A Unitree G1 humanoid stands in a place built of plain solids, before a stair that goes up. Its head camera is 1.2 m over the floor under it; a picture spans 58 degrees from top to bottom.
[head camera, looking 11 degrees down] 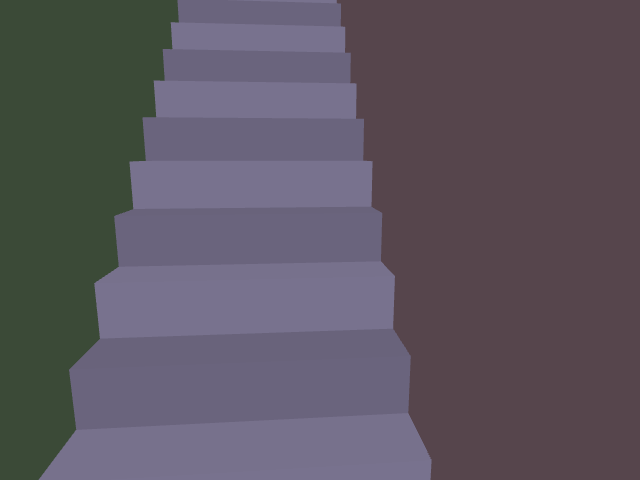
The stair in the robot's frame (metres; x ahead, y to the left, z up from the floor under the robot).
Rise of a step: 0.20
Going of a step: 0.22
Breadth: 1.02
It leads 5 degrees to the left of straight ahead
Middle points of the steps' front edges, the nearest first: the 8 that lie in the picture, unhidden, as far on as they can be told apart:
1.21 0.22 0.59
1.43 0.24 0.79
1.65 0.26 0.98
1.87 0.28 1.18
2.09 0.30 1.37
2.31 0.32 1.57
2.52 0.34 1.77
2.74 0.36 1.96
